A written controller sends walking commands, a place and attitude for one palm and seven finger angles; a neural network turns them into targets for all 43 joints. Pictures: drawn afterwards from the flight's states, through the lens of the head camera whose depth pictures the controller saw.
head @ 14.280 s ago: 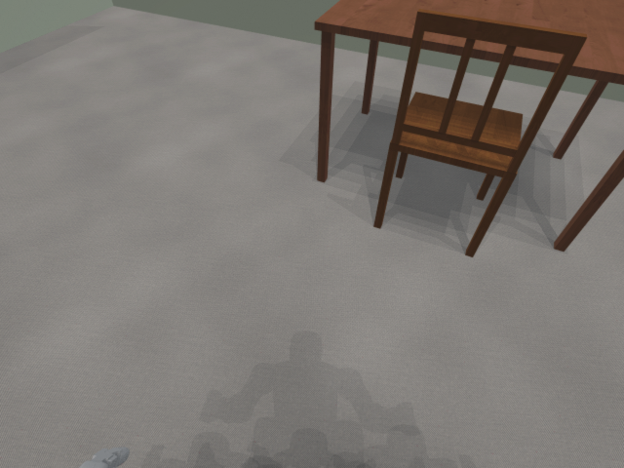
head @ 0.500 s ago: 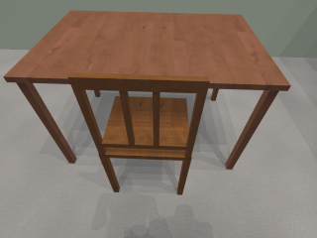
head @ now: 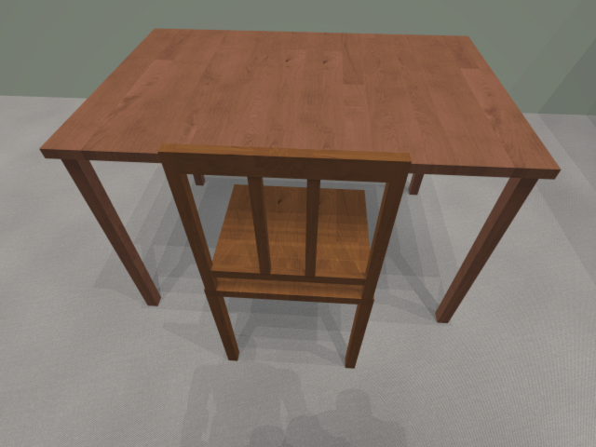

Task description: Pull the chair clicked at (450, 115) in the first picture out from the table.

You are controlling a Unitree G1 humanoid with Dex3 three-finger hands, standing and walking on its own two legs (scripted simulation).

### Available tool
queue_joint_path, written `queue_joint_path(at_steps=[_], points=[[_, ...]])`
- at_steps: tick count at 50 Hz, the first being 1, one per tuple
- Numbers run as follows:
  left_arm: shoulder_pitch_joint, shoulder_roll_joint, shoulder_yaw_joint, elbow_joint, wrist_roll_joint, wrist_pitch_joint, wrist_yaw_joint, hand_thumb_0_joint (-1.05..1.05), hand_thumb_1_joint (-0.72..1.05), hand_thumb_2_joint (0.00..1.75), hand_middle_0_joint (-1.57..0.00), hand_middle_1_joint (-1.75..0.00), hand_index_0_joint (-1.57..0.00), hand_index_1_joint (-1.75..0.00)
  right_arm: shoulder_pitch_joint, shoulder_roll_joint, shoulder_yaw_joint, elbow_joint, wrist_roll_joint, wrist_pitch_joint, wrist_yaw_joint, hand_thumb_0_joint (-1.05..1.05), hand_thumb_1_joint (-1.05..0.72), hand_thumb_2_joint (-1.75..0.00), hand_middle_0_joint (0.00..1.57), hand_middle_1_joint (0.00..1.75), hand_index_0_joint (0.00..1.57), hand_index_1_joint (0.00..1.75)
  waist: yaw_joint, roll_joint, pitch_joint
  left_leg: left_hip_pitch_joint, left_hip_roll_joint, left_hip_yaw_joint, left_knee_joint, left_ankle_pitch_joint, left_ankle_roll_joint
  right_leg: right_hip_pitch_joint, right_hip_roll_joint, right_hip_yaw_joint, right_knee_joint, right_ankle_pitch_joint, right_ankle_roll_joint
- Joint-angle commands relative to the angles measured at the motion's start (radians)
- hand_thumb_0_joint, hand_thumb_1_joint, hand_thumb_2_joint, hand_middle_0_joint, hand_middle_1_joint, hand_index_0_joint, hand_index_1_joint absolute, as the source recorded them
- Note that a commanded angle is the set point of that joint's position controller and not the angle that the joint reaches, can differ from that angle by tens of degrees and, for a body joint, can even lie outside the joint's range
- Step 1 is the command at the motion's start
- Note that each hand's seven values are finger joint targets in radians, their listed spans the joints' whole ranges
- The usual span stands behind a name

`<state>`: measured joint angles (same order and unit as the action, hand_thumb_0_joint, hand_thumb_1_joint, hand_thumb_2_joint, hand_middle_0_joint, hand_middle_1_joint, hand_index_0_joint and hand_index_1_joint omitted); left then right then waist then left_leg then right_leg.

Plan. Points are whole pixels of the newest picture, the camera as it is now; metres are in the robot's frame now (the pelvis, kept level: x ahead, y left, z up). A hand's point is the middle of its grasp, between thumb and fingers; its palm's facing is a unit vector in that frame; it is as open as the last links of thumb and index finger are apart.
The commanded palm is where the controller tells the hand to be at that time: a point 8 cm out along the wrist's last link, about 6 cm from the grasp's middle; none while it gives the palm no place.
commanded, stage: look again from close up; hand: left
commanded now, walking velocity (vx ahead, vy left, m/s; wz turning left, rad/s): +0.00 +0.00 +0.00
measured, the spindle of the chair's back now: (260, 228) +0.55 +0.11 -0.09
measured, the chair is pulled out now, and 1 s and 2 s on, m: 0.00 0.00 0.00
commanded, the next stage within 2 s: shuffle to correct the standing spot in 1.68 s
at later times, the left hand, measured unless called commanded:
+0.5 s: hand out of the picture +0.02 +0.17 -0.18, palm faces +0.03 -0.98 -0.18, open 7.3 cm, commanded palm none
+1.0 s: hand out of the picture +0.02 +0.16 -0.18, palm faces +0.03 -0.99 -0.16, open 7.3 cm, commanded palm none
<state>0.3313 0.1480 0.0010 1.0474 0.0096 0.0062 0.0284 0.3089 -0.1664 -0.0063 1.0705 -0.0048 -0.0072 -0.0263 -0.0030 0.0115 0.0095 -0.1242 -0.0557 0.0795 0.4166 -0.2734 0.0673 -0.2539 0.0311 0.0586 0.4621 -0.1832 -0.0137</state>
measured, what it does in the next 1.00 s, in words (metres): stands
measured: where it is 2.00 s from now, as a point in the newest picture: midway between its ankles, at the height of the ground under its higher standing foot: outside the picture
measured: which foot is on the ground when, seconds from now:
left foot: down 0.00-1.00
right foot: down 0.00-1.00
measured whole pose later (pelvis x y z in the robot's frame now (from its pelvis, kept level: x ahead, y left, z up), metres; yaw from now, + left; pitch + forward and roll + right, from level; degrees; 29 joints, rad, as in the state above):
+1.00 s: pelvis +0.03 +0.01 +0.00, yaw +0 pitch -1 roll +0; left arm 0.31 0.13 -0.01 1.12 0.00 -0.01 0.03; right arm 0.31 -0.13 0.01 1.15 0.00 -0.03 -0.05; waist 0.00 0.00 0.02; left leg -0.07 -0.05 0.07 0.39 -0.31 0.07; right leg -0.20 0.04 0.06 0.45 -0.23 -0.01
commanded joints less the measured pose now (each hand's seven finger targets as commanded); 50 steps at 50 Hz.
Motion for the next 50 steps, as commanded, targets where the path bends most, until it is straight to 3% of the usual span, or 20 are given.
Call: queue_joint_path(at_steps=[1,10,11,14,21,35,47,50], points=[[0.014,0.076,0.008,-0.03,0.0,-0.027,0.009,0.0,0.9,0.9,-0.2,-0.3,-0.2,-0.3,0.055,-0.077,-0.011,-0.022,0.003,-0.019,-0.012,0.0,-0.9,-0.9,0.2,0.3,0.2,0.3,-0.009,-0.029,0.073,-0.059,0.152,-0.154,-0.126,0.008,-0.006,-0.011,-0.092,0.117,-0.084,0.043,-0.041],[0.04,0.068,0.0,0.022,-0.002,-0.032,0.011,0.0,0.9,0.9,-0.2,-0.3,-0.2,-0.3,0.052,-0.074,-0.002,0.014,0.005,-0.028,-0.021,0.0,-0.9,-0.9,0.2,0.3,0.2,0.3,-0.005,-0.016,0.03,-0.006,0.157,-0.141,-0.101,0.137,-0.01,0.027,-0.102,0.104,-0.06,0.159,-0.039],[0.038,0.068,-0.001,0.023,-0.003,-0.03,0.012,0.0,0.9,0.9,-0.2,-0.3,-0.2,-0.3,0.046,-0.073,-0.002,0.017,0.006,-0.027,-0.021,0.0,-0.9,-0.9,0.2,0.3,0.2,0.3,-0.004,-0.009,0.061,-0.017,0.158,-0.144,-0.109,0.128,-0.01,0.015,-0.098,0.102,-0.063,0.14,-0.039],[0.04,0.062,0.0,0.029,-0.002,-0.03,0.013,0.0,0.9,0.9,-0.2,-0.3,-0.2,-0.3,0.054,-0.067,0.0,0.026,0.004,-0.03,-0.023,0.0,-0.9,-0.9,0.2,0.3,0.2,0.3,-0.002,-0.01,0.045,-0.012,0.159,-0.141,-0.103,0.148,-0.01,0.03,-0.101,0.101,-0.055,0.159,-0.04],[0.035,0.06,0.0,0.039,-0.003,-0.027,0.013,0.0,0.9,0.9,-0.2,-0.3,-0.2,-0.3,0.059,-0.057,0.002,0.04,0.004,-0.029,-0.026,0.0,-0.9,-0.9,0.2,0.3,0.2,0.3,0.004,-0.018,0.081,-0.03,0.162,-0.141,-0.108,0.15,-0.01,0.03,-0.099,0.094,-0.054,0.152,-0.04],[0.029,0.061,0.002,0.04,-0.005,-0.029,0.013,0.0,0.9,0.9,-0.2,-0.3,-0.2,-0.3,0.083,-0.05,0.002,0.058,0.002,-0.033,-0.027,0.0,-0.9,-0.9,0.2,0.3,0.2,0.3,0.003,-0.032,0.046,-0.003,0.158,-0.135,-0.095,0.204,-0.011,0.059,-0.105,0.093,-0.045,0.214,-0.042],[0.039,0.055,-0.001,0.047,-0.005,-0.026,0.013,0.0,0.9,0.9,-0.2,-0.3,-0.2,-0.3,0.082,-0.045,0.005,0.065,0.003,-0.031,-0.029,0.0,-0.9,-0.9,0.2,0.3,0.2,0.3,0.003,-0.003,0.086,-0.008,0.162,-0.135,-0.108,0.18,-0.011,0.033,-0.1,0.093,-0.056,0.17,-0.041],[0.045,0.055,-0.002,0.051,-0.006,-0.027,0.013,0.0,0.9,0.9,-0.2,-0.3,-0.2,-0.3,0.087,-0.047,0.005,0.067,0.002,-0.033,-0.03,0.0,-0.9,-0.9,0.2,0.3,0.2,0.3,0.002,-0.006,0.06,0.015,0.163,-0.133,-0.098,0.212,-0.011,0.041,-0.1,0.092,-0.049,0.193,-0.041]])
